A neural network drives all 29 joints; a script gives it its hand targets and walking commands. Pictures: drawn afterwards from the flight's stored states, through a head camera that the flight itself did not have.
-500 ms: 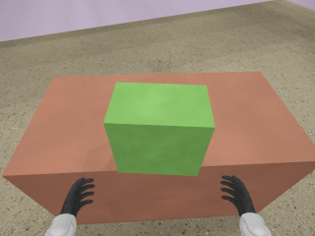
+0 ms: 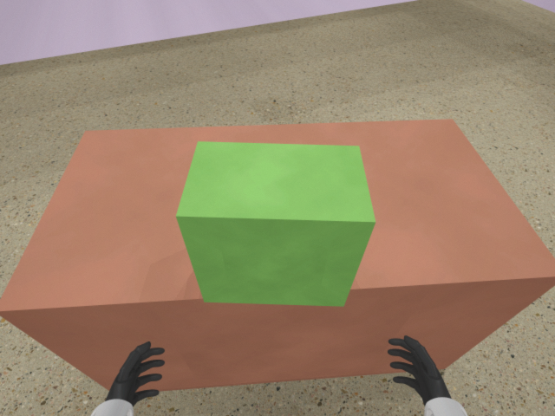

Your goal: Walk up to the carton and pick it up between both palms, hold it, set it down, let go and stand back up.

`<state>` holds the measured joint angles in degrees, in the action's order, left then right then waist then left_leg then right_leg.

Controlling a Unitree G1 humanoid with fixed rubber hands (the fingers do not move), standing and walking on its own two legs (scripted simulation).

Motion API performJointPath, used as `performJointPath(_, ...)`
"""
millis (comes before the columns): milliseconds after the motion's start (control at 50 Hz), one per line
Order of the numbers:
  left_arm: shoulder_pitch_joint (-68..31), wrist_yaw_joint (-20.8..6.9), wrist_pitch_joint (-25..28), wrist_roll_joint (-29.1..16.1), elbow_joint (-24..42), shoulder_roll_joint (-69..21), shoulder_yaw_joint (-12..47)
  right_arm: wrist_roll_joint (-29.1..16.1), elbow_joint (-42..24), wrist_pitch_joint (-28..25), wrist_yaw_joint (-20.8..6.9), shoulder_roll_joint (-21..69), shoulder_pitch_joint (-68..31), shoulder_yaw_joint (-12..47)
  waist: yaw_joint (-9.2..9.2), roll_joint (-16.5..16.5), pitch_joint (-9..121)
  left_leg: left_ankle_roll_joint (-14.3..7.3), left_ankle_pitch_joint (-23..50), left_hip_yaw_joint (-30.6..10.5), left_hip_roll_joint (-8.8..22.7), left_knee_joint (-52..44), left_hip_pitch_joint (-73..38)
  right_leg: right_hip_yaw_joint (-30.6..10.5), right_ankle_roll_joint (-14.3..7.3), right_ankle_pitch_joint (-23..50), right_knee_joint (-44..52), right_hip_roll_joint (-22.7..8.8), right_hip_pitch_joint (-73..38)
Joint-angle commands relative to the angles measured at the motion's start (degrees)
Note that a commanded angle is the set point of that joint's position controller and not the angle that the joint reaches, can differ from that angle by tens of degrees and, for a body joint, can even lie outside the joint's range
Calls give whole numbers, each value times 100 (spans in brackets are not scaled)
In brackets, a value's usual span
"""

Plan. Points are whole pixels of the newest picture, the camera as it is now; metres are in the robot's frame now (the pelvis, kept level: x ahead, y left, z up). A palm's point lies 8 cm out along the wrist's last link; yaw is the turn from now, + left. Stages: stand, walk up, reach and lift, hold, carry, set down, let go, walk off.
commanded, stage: set down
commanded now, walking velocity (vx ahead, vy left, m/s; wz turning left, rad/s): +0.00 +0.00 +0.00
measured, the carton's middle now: (275, 229) +0.41 +0.01 +0.00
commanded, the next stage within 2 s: let go in 0.04 s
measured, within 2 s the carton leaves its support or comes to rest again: neither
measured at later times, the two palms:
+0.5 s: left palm (130, 404) +0.15 +0.22 -0.07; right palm (442, 407) +0.14 -0.23 -0.08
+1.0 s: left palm out of the picture +0.12 +0.23 -0.11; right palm out of the picture -0.01 -0.26 -0.13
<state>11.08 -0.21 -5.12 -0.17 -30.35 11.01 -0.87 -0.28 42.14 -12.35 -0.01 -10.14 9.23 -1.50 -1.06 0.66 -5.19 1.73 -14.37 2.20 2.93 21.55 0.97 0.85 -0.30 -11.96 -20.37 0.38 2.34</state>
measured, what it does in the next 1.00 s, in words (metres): stands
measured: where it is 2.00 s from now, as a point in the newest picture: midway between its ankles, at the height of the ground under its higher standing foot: outside the picture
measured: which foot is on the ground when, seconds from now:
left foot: down 0.00-1.00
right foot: down 0.00-1.00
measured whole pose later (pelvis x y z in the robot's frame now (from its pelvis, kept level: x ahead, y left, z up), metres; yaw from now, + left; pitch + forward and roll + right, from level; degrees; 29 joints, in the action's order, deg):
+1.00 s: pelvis -0.02 +0.01 -0.01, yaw -8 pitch +1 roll +1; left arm 17.9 -0.8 1.0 2.7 -37.2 11.3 -1.9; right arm 1.9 47.3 2.7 -1.0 -15.0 17.5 -4.9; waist 1.4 0.1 2.1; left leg 0.4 -18.3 10.1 4.0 32.0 14.3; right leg -7.2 1.0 -14.0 -33.6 1.8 20.4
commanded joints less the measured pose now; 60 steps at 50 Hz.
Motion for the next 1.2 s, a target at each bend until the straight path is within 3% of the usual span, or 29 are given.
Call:
performJointPath(0, -398, 50, -30, 65, 712, 593, -170, 87, -545, -104, -18, -592, -419, -177, 33, 81, 399, 100, 1664, 254, -309, -221, 151, 72, -125, 883, 370, 134, 43)
performJointPath(300, -479, 104, -197, 74, 747, 563, -100, 202, -548, -96, -64, -613, -414, -219, 41, -69, 498, 40, 1345, 303, -329, -185, 216, 49, -93, 916, 242, 118, 94)
performJointPath(520, -599, 153, -293, 47, 774, 496, -37, 221, -789, 80, -110, -594, -405, -275, 54, -110, 339, -8, 830, 329, -305, -294, 429, 29, -103, 443, 215, 98, 114)
performJointPath(540, 379, 110, 267, 433, 243, 1045, -341, 318, -295, 848, -54, -1109, 113, -470, -88, 312, 30, -12, 841, 60, 388, 178, 604, -458, 133, 1466, -99, -441, 1376)
performJointPath(560, 508, 82, 477, 368, 66, 1173, -357, 358, -382, 1179, -35, -1201, 169, -520, 35, 83, -77, -62, -313, 87, 369, 139, 680, -609, 152, 827, -80, -343, 1758)
performJointPath(580, 393, 40, 567, 355, 20, 1059, -336, 335, -442, 1317, -58, -1197, 103, -490, 58, 62, -288, -73, -730, 98, 334, 149, 830, -679, 148, 545, -64, -269, 1965)
performJointPath(600, 95, 8, 646, 378, 72, 1002, -337, 276, -481, 1359, -77, -1118, 269, -471, 231, -244, 91, -134, -362, 25, 370, 200, 802, -635, 81, 1326, -283, -344, 1556)
performJointPath(620, -65, -45, 704, 335, 149, 926, -336, 225, -421, 1360, -100, -1131, 437, -452, 279, -377, 640, -120, -186, 67, 308, 308, 783, -618, 52, 1737, -514, -310, 1283)
performJointPath(640, -102, -67, 739, 335, 172, 834, -330, 192, -347, 1355, -114, -1113, 495, -467, 308, -428, 816, -143, -405, 104, 276, 364, 907, -613, 14, 1732, -569, -308, 1224)
performJointPath(680, 196, -80, 770, 287, 81, 711, -306, 208, -325, 1369, -134, -1154, 183, -503, 170, -205, 903, -178, -521, 178, 282, 491, 736, -790, 22, 1732, -537, -264, 1603)
performJointPath(700, 422, -61, 773, 299, 9, 769, -329, 214, -323, 1387, -144, -1130, 136, -505, 105, -330, 1060, -198, -537, 190, 276, 559, 635, -865, -16, 1815, -534, -288, 1620)
performJointPath(760, 166, -51, 777, 299, 73, 914, -359, 192, -220, 1394, -159, -1031, 351, -495, 272, -388, 1225, -241, -676, 157, 239, 561, 936, -990, -80, 1471, -579, -309, 1550)
performJointPath(820, 419, -37, 751, 300, -9, 812, -332, 232, -131, 1398, -129, -1146, 411, -525, 210, -192, 969, -344, -972, 26, 416, 336, 1058, -964, -34, 992, -673, -162, 1924)
performJointPath(840, 533, -38, 763, 294, -21, 767, -327, 222, -99, 1394, -108, -1205, 498, -517, 177, 21, 942, -406, -917, -107, 560, 179, 1078, -901, -12, 938, -795, -103, 1972)
performJointPath(920, 655, -35, 749, 280, -107, 631, -270, 224, 55, 1399, -79, -1202, 543, -476, 104, 313, 649, -459, -1130, -55, 646, -176, 1565, -804, 44, 717, -984, -43, 1790)
performJointPath(1020, 886, 0, 735, 243, -203, 585, -231, 227, 191, 1389, -34, -1173, 748, -471, 124, -35, 315, -448, -1266, 131, 557, -78, 1590, -1039, 10, 548, -760, -93, 2056)
performJointPath(1060, 842, 28, 751, 255, -186, 707, -260, 209, 284, 1391, -30, -1153, 945, -453, 180, -452, 344, -416, -1162, 206, 456, 81, 1469, -1231, -32, 291, -630, -83, 2176)
performJointPath(1100, 792, 57, 747, 243, -183, 654, -253, 214, 297, 1386, -29, -1181, 1034, -472, 254, -643, 444, -415, -967, 215, 408, 267, 1187, -1397, -70, 261, -473, -134, 2406)
performJointPath(1140, 807, 73, 755, 245, -179, 605, -238, 206, 375, 1382, -35, -1177, 1103, -479, 240, -556, 614, -438, -1012, 243, 387, 292, 1046, -1387, -31, 38, -496, -66, 2404)
performJointPath(1180, 680, 91, 746, 244, -175, 613, -246, 212, 369, 1360, -32, -1124, 1116, -450, 284, -599, 651, -463, -859, 162, 519, 200, 1059, -1223, -16, 438, -732, 8, 2370)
